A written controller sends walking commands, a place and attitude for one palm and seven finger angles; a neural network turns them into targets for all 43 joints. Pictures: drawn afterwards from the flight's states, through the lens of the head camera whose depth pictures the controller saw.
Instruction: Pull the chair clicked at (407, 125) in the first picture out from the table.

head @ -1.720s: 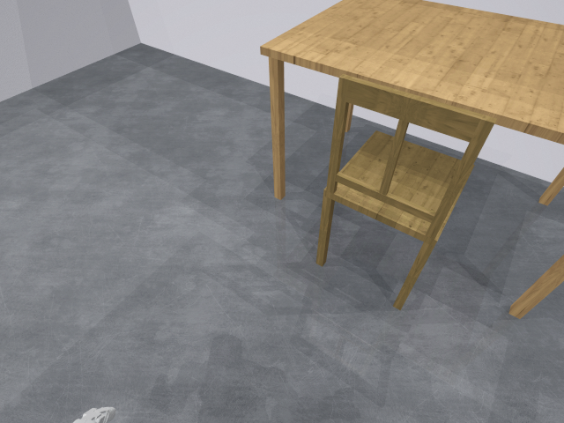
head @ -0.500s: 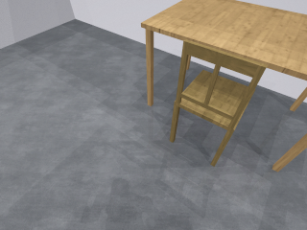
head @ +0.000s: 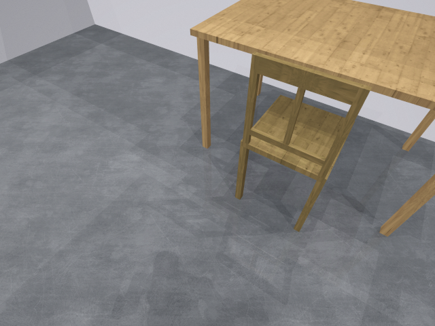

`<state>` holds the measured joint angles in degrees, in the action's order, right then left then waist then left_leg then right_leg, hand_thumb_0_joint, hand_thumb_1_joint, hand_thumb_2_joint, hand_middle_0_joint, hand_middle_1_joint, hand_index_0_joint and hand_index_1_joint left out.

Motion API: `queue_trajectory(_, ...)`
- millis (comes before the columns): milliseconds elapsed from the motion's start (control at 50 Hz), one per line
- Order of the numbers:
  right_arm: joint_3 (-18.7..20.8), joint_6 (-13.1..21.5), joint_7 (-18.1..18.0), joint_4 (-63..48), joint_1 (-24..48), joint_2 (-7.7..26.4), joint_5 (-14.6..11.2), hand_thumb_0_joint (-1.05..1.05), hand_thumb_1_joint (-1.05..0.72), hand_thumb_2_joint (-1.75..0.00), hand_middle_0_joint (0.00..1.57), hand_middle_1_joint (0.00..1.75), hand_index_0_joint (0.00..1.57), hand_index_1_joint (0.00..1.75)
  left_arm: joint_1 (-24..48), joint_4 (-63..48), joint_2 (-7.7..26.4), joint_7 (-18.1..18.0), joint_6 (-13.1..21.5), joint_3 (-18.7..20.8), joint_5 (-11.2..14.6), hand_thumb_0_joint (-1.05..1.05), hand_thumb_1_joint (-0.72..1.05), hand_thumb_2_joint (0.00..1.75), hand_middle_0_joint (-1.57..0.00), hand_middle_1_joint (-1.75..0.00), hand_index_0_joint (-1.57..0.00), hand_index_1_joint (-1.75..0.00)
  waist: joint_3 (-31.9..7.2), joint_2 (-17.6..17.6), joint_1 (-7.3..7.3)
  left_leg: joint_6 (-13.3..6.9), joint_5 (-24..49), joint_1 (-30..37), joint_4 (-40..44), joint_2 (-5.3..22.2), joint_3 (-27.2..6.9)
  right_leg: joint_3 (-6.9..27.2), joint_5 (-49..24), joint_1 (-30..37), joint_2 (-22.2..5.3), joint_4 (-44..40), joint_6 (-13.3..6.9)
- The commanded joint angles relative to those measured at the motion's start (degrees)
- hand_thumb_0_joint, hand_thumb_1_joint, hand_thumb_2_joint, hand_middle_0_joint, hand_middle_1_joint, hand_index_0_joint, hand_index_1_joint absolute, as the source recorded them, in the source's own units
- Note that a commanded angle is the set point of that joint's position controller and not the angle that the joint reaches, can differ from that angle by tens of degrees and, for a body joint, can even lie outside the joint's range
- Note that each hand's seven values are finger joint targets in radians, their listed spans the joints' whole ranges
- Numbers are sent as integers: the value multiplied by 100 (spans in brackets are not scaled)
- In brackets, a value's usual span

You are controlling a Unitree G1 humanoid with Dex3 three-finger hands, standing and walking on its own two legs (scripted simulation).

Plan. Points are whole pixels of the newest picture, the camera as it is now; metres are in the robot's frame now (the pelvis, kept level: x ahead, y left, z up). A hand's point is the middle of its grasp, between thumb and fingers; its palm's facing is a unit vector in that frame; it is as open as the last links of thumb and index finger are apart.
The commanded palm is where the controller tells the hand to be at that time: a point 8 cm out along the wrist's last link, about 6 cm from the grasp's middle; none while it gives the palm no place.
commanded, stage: turn to face it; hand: left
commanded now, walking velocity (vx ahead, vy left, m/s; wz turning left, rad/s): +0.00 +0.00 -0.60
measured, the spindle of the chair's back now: (293, 117) +0.80 -0.21 -0.12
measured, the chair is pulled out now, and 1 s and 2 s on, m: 0.00 0.00 0.00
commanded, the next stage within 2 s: take the last steps up to it in 0.82 s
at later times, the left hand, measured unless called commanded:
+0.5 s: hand out of the picture +0.04 +0.17 -0.16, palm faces -0.16 -0.96 -0.24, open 7.3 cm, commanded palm none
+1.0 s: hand out of the picture +0.14 +0.19 -0.17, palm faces -0.43 -0.88 -0.20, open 7.4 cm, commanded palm none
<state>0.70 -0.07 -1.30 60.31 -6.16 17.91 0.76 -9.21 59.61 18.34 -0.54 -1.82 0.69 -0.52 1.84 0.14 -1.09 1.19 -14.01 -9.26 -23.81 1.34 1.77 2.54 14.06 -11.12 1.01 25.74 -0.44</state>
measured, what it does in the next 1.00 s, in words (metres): steps on the spot, turning right: left foot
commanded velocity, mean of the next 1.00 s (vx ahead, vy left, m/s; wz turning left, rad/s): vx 0.03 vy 0.00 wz -0.41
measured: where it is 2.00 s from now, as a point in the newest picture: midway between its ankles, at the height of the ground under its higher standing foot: (249, 324)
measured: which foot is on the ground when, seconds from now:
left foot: down 0.00-0.22, up 0.24-0.66, down 0.68-1.00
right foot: down 0.00-0.68, up 0.70-1.00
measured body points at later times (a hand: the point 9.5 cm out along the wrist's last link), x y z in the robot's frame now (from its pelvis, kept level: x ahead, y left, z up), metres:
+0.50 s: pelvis -0.02 -0.01 +0.00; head +0.02 -0.04 +0.45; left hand +0.05 +0.22 -0.14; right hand +0.02 -0.29 -0.15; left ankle -0.02 +0.15 -0.68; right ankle -0.01 -0.10 -0.74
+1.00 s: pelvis -0.01 +0.04 +0.00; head +0.02 +0.05 +0.45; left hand +0.17 +0.24 -0.15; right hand -0.10 -0.18 -0.14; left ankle +0.00 +0.14 -0.74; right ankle -0.09 -0.08 -0.70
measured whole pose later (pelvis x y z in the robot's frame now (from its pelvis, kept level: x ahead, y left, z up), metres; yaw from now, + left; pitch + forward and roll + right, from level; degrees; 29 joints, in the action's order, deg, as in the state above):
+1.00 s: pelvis -0.01 +0.04 +0.00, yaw -27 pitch +1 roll -1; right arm 1.4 0.3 -2.0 56.2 -16.5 9.7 1.7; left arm -11.0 54.7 13.7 0.9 -4.3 3.7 -1.1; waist 2.0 -1.5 1.1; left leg -2.2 -16.8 -9.4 -25.5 1.7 6.7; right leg 0.0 24.2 -22.9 -1.1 49.2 3.2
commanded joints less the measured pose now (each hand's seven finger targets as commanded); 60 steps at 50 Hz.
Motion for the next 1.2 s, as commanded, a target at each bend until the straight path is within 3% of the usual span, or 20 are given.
queue_trajectory(0, 271, -7, -86, -513, -370, 717, 4, 0, -90, -90, 20, 30, 20, 30, -183, -607, 664, -2, -10, 254, -54, 0, 90, 90, -20, -30, -20, -30, -315, 128, 139, -222, 1171, 211, -147, 858, -285, 523, -1714, -562, -467, 469, -93)
queue_trajectory(120, 446, 12, -56, -929, -52, 812, 28, 0, -90, -90, 20, 30, 20, 30, -536, -924, 275, 115, -83, 351, -62, 0, 90, 90, -20, -30, -20, -30, -204, 1098, -70, -872, 1312, -403, 93, 1801, -621, -236, 1023, -820, -117, 2029, 109)
queue_trajectory(160, 471, -11, -47, -1047, 129, 737, 28, 0, -90, -90, 20, 30, 20, 30, -999, -880, 308, 134, -34, 429, -82, 0, 90, 90, -20, -30, -20, -30, -230, 620, -330, -586, 1180, -992, -949, 1540, -141, -118, 331, -38, -289, 1095, 22)
queue_trajectory(180, 440, -70, -25, -1147, 67, 427, -2, 0, -90, -90, 20, 30, 20, 30, -1210, -868, 703, 91, 52, 521, -148, 0, 90, 90, -20, -30, -20, -30, -208, -970, -381, -30, -52, -1645, -2557, 663, 532, 1296, -845, 192, -1082, -175, -292)
queue_trajectory(200, 372, -84, -17, -1351, 199, 107, -13, 0, -90, -90, 20, 30, 20, 30, -1354, -892, 1083, 11, 103, 587, -119, 0, 90, 90, -20, -30, -20, -30, -172, -2041, -408, 202, -1990, -2423, -3697, -86, 263, 3169, -2014, 58, -2060, -918, -826)
queue_trajectory(220, 385, -137, -47, -1300, 268, 246, -13, 0, -90, -90, 20, 30, 20, 30, -1311, -916, 966, -52, 96, 578, -73, 0, 90, 90, -20, -30, -20, -30, -205, -1552, -408, 136, -1865, -2338, -4171, 56, -493, 3288, -1468, -138, -2038, -1146, -974)
queue_trajectory(260, 422, -107, -8, -1106, -11, 246, -1, 0, -90, -90, 20, 30, 20, 30, -654, -1091, 699, -61, 92, 535, -48, 0, 90, 90, -20, -30, -20, -30, -254, -561, -29, 180, -1032, -2378, -4298, 280, -522, 2477, -1145, -10, -1573, -780, -1044)
queue_trajectory(320, 418, -129, 0, -1020, -157, 93, 22, 0, -90, -90, 20, 30, 20, 30, -679, -1101, 505, -35, 139, 513, -45, 0, 90, 90, -20, -30, -20, -30, -428, -640, 20, 278, -615, -2184, -4049, 199, -380, 1989, -1221, 24, -1201, -734, -890)
queue_trajectory(500, 366, -63, -56, -1196, 40, -41, -21, 0, -90, -90, 20, 30, 20, 30, -1045, -1007, 512, -34, 78, 600, -99, 0, 90, 90, -20, -30, -20, -30, -671, -804, -192, 228, -933, -1837, -2560, -21, -303, 2409, -1487, 426, -1031, -627, -1015)
queue_trajectory(600, 340, 42, -108, -1092, -686, -74, -96, 0, -90, -90, 20, 30, 20, 30, -540, -1127, 589, -56, 21, 624, -103, 0, 90, 90, -20, -30, -20, -30, -852, -920, 155, 37, -490, -476, -599, -190, -256, 2485, -1754, -157, -834, -342, -750)
queue_trajectory(640, 383, 126, -152, -1008, -1065, 254, -69, 0, -90, -90, 20, 30, 20, 30, -416, -1230, 306, -23, -4, 557, -43, 0, 90, 90, -20, -30, -20, -30, -794, -125, 344, -254, -233, 930, 529, 509, -924, 1873, -524, -1554, -146, 317, -266)
queue_trajectory(660, 479, 95, -128, -1151, -895, 766, -5, 0, -90, -90, 20, 30, 20, 30, -568, -1293, -4, 42, -15, 495, -29, 0, 90, 90, -20, -30, -20, -30, -534, 1404, 236, -642, -199, 1044, 1043, 1844, -2324, 849, 1161, -2502, 572, 1454, 29)
queue_trajectory(680, 475, 59, -125, -1247, -790, 832, 30, 0, -90, -90, 20, 30, 20, 30, -384, -1348, 130, 38, -10, 534, -101, 0, 90, 90, -20, -30, -20, -30, -188, 1313, 263, -1089, 49, 214, 1148, 2480, -2715, 347, 1711, -2534, 353, 2657, 252)
queue_trajectory(760, 251, 141, -153, -1211, -403, 169, 54, 0, -90, -90, 20, 30, 20, 30, -683, -948, 34, 144, -50, 537, -128, 0, 90, 90, -20, -30, -20, -30, -65, 712, -75, -856, 1831, -183, 712, 1260, -885, 125, 674, -2210, 49, 4112, 366)
queue_trajectory(900, 317, 140, -168, -699, -1311, 214, 58, 0, -90, -90, 20, 30, 20, 30, -59, -952, -223, 126, -95, 365, -68, 0, 90, 90, -20, -30, -20, -30, -125, 776, 292, -1084, 3258, 674, 372, 1423, -636, -255, 915, -1849, -203, 2631, 412)
queue_trajectory(980, 380, 143, -114, -390, -1732, 333, 126, 0, -90, -90, 20, 30, 20, 30, 320, -994, -367, 202, -13, 295, -103, 0, 90, 90, -20, -30, -20, -30, -90, 872, 522, -1140, 1400, 548, 641, 1659, -871, -558, 1321, -1367, -176, 1712, 200)
queue_trajectory(1060, 347, 167, -65, -165, -1668, 237, 97, 0, -90, -90, 20, 30, 20, 30, -282, -678, -410, 209, 138, 307, -100, 0, 90, 90, -20, -30, -20, -30, -137, 554, 162, -798, 276, -165, 126, 1388, -646, -798, 375, 140, -31, -65, -23)
queue_trajectory(1080, 300, 194, -37, -131, -1657, 65, 53, 0, -90, -90, 20, 30, 20, 30, -669, -506, -246, 160, 208, 351, -99, 0, 90, 90, -20, -30, -20, -30, -291, 233, -18, -563, -15, -873, -464, 1179, -341, -403, 167, 1190, -366, -539, -207)
queue_trajectory(1120, 182, 229, 29, -496, -977, -283, 62, 0, -90, -90, 20, 30, 20, 30, -1800, -105, 564, 29, 279, 493, -56, 0, 90, 90, -20, -30, -20, -30, -133, -1400, -544, -63, -2290, -3138, -2870, 233, 556, 2231, 716, 2179, -2385, -1351, -1213)
queue_trajectory(1180, 297, 161, 118, -350, -778, -191, 103, 0, -90, -90, 20, 30, 20, 30, -1351, -101, 51, -58, 361, 409, -54, 0, 90, 90, -20, -30, -20, -30, 651, -666, -210, -81, -1146, -3331, -3797, 646, -21, 1756, 1517, 979, -2094, -1698, -1274)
